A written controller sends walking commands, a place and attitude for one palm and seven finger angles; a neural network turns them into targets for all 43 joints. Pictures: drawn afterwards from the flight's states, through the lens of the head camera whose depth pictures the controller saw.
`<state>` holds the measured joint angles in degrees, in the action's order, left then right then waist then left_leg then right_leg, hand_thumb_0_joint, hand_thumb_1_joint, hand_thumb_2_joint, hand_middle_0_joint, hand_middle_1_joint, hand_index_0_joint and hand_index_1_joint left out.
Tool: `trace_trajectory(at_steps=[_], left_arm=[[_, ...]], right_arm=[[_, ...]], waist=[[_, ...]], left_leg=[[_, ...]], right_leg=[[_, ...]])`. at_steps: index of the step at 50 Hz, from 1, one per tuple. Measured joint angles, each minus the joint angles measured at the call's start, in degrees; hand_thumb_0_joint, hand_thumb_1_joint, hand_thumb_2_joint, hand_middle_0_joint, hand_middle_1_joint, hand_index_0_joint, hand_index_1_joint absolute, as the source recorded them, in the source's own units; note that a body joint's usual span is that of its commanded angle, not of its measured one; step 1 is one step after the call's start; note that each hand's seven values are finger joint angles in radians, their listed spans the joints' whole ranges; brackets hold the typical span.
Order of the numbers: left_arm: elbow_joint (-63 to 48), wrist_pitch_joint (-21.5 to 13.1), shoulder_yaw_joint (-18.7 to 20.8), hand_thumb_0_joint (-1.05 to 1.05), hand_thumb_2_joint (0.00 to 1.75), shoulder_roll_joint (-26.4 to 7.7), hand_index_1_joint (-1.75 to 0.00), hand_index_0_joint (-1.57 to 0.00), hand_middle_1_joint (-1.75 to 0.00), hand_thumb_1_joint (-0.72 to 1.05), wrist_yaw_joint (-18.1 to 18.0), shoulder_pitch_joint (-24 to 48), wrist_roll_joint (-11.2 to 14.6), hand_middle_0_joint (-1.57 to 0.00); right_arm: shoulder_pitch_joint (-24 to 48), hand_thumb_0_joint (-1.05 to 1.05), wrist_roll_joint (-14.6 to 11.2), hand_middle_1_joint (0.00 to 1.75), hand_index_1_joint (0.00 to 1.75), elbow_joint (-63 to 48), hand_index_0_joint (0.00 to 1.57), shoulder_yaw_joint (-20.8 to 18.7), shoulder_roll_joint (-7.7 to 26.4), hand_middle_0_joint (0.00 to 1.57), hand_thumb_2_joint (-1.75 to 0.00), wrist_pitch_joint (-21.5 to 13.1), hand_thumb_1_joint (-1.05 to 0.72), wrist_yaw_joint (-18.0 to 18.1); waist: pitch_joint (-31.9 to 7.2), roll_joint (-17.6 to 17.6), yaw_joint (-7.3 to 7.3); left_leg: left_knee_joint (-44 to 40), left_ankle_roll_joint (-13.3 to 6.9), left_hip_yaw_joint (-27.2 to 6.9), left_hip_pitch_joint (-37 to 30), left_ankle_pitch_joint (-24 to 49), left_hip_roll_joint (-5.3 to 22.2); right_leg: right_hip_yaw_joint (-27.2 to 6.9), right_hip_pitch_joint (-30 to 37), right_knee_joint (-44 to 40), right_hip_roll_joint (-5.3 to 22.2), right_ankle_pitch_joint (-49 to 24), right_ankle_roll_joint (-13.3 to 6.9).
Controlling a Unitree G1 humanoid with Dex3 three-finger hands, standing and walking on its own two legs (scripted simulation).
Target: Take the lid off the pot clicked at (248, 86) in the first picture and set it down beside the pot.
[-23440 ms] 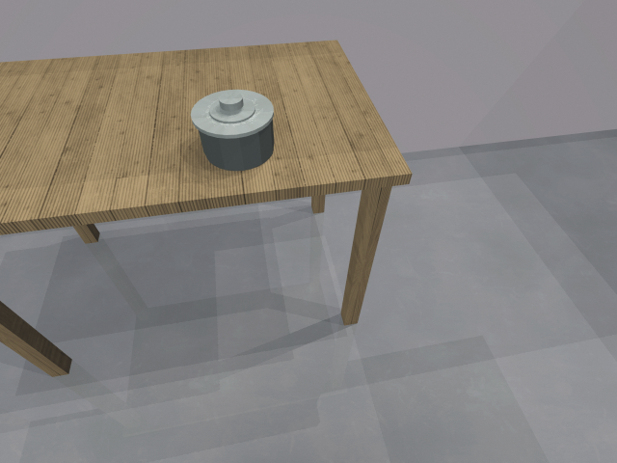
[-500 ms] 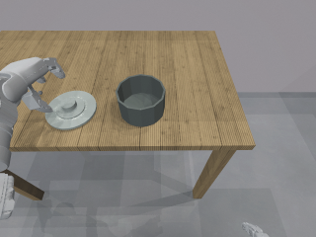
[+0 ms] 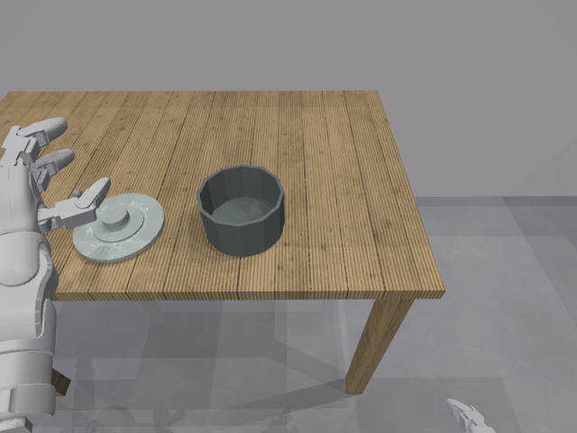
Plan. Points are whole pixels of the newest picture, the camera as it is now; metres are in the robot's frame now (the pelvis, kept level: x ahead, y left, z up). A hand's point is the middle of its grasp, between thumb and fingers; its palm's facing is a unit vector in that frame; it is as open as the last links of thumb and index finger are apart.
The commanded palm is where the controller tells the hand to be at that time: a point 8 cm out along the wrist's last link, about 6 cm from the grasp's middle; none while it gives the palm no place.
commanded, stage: draw the hand back to the body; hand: left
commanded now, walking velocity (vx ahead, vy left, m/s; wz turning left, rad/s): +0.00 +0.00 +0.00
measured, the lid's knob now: (115, 216) +0.47 +0.35 -0.01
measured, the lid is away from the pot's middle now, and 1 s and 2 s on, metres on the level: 0.24 0.24 0.24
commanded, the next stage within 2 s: step back with the hand held close in 1.24 s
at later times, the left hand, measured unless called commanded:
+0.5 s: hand (71, 258) +0.26 +0.25 +0.17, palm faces +0.45 -0.86 -0.25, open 7.7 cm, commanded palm +0.20 +0.28 +0.18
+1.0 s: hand (55, 342) +0.18 +0.23 +0.15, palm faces +0.40 -0.86 -0.32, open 7.4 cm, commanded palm +0.11 +0.27 +0.17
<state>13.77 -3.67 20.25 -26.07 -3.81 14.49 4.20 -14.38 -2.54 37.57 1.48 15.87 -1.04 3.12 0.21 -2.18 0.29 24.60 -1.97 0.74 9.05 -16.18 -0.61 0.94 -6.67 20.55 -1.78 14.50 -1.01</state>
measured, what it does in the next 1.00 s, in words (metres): stands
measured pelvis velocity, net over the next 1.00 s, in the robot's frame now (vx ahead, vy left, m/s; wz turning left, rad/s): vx -0.03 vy -0.02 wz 0.01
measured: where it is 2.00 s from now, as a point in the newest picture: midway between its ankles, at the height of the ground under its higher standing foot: outside the picture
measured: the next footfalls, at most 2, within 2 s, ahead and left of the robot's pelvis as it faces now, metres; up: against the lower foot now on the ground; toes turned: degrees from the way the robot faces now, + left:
none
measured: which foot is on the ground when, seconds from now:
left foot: down 0.00-1.00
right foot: down 0.00-1.00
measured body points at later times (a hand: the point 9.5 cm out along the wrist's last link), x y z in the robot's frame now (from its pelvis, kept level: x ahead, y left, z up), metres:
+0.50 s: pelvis -0.02 -0.03 +0.00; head -0.03 -0.05 +0.45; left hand +0.23 +0.30 +0.18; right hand +0.17 -0.25 -0.09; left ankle -0.04 +0.10 -0.74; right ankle -0.04 -0.11 -0.74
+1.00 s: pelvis -0.03 -0.02 +0.00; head -0.05 -0.03 +0.45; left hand +0.15 +0.28 +0.17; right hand +0.17 -0.23 -0.08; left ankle -0.04 +0.10 -0.74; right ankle -0.04 -0.11 -0.74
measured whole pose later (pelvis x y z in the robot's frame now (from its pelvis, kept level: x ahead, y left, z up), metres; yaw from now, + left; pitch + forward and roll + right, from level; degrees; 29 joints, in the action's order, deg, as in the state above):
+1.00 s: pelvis -0.03 -0.02 +0.00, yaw +0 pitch -5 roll -1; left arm -18.9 -6.2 17.0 -18.7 -4.1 -23.7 6.5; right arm -10.2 -0.7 37.0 1.9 13.0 -6.2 3.7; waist 0.7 -3.5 -2.4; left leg 22.7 -0.8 0.1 4.4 -13.7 0.1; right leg 1.6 -2.2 19.2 -2.5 12.5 -2.1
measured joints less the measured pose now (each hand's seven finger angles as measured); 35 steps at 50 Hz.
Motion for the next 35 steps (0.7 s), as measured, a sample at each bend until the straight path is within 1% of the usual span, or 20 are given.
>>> trace_trajectory(at_steps=[5, 14, 23, 28, 35], left_arm=[[-2.57, 0.41, -0.20, 0.01, 0.74, 1.04, -0.63, -0.28, -0.63, 0.39, -0.37, -3.06, 0.69, -0.29], [-6.80, 0.22, -0.40, 0.01, 0.80, 2.78, -0.50, -0.25, -0.49, 0.59, -0.40, -8.31, 1.81, -0.26], [-12.09, -0.20, -0.48, 0.02, 0.87, 4.61, -0.37, -0.22, -0.37, 0.78, -0.58, -14.33, 2.54, -0.23], [-15.80, -0.86, -0.72, 0.02, 0.89, 5.52, -0.33, -0.21, -0.33, 0.85, -0.68, -18.18, 2.76, -0.22], [-21.07, -1.82, -1.16, 0.02, 0.90, 6.39, -0.31, -0.20, -0.30, 0.88, -0.63, -24.47, 2.83, -0.21]], right_arm=[[1.65, 0.01, -0.06, 0.30, 0.29, 0.15, 0.21, 0.16, -0.22, 0.20, -0.90, -0.29, -0.90, 0.21], [4.38, 0.01, -0.02, 0.30, 0.29, -0.63, 0.21, 1.01, -1.62, 0.20, -0.90, -1.06, -0.90, 0.40], [4.94, 0.01, 0.27, 0.30, 0.29, -0.63, 0.21, 1.20, -2.06, 0.20, -0.90, -2.10, -0.90, 0.62], [4.73, 0.01, 0.49, 0.30, 0.29, -0.28, 0.21, 1.02, -2.04, 0.20, -0.90, -2.81, -0.90, 0.70], [4.38, 0.01, 0.92, 0.30, 0.29, 0.05, 0.21, 0.62, -2.14, 0.20, -0.90, -3.71, -0.90, 0.77]], waist=[[0.22, -0.35, -0.59], [0.30, -0.75, -1.34], [0.67, -1.20, -2.04], [0.95, -1.29, -2.20], [1.02, -1.40, -2.17]], left_leg=[[-0.48, 0.53, -0.44, -0.87, 0.44, 0.24], [-1.28, 1.37, -0.82, -2.28, 1.29, 0.79], [-1.94, 1.79, -1.00, -3.36, 2.05, 1.13], [-2.30, 1.85, -0.99, -3.88, 2.42, 1.15], [-2.57, 1.76, -0.83, -4.46, 2.66, 1.13]], right_leg=[[0.44, 0.66, 0.19, -0.25, 0.04, -0.57], [0.82, 1.78, 0.15, -0.80, -0.31, -1.43], [1.00, 2.85, -0.47, -1.15, -1.01, -1.85], [0.99, 3.32, -0.71, -1.16, -1.31, -1.90], [0.84, 3.90, -1.08, -1.14, -1.66, -1.79]])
